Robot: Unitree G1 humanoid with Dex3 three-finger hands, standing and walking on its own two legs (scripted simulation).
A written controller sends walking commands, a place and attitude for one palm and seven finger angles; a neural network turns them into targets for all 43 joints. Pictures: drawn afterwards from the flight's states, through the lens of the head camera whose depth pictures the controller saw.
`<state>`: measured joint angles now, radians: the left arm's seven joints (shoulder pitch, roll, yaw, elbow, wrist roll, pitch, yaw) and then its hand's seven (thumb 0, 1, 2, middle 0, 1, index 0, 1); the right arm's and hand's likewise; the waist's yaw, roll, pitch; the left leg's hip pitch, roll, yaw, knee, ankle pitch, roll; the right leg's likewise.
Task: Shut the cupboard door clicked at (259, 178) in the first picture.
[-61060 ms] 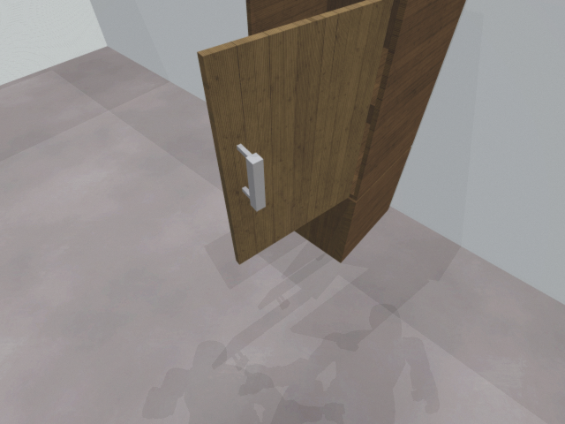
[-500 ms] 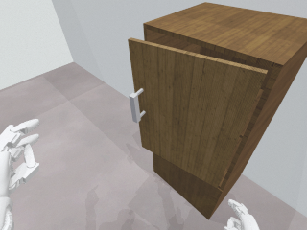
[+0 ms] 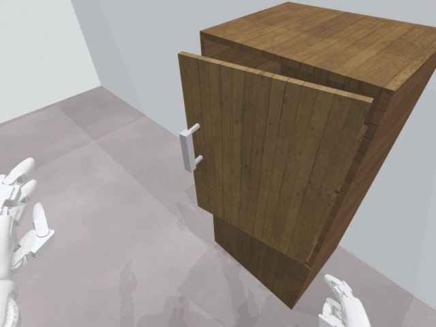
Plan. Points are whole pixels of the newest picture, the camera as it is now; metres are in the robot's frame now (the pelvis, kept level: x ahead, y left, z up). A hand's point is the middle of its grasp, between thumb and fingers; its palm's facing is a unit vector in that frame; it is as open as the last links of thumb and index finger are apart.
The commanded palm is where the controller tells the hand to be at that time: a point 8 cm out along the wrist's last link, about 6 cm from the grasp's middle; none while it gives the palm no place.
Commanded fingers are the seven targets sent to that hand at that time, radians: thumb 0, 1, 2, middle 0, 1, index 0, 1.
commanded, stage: step back with the hand held close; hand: left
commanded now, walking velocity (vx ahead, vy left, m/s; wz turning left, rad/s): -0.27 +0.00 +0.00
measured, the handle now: (193, 147) +0.59 +0.15 -0.01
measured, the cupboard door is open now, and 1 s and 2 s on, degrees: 11 11 11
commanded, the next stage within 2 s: stop stepping back and stand still in 1.34 s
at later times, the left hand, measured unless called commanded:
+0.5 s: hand (28, 242) +0.17 +0.29 +0.15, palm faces +0.37 -0.79 -0.48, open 7.5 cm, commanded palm +0.11 +0.33 +0.17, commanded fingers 0.00 0.90 0.90 -0.20 -0.30 -0.20 -0.30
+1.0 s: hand out of the picture +0.11 +0.30 +0.16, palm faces +0.46 -0.78 -0.42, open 7.5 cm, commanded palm +0.04 +0.34 +0.17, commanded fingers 0.00 0.90 0.90 -0.20 -0.30 -0.20 -0.30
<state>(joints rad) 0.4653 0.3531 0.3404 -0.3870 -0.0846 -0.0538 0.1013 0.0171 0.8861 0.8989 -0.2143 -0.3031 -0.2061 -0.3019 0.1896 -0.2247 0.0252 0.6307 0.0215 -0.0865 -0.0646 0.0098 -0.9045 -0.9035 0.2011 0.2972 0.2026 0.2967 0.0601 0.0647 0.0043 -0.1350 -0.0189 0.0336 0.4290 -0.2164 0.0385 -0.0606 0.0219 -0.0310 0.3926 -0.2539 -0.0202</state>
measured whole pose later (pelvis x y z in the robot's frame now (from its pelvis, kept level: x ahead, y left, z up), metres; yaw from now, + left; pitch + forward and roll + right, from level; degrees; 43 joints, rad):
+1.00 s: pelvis -0.10 +0.03 -0.02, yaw +1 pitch +0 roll -3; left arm 0.51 0.42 0.43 -0.52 -0.03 -0.24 0.17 0.02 0.88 0.90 -0.22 -0.30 -0.21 -0.30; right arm 0.22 -0.22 0.00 0.60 0.00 -0.02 -0.07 0.01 -0.90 -0.90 0.20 0.30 0.21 0.30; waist -0.01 -0.01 0.01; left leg -0.50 -0.01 0.06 0.66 -0.23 0.07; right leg -0.41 0.01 -0.03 0.61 -0.21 0.01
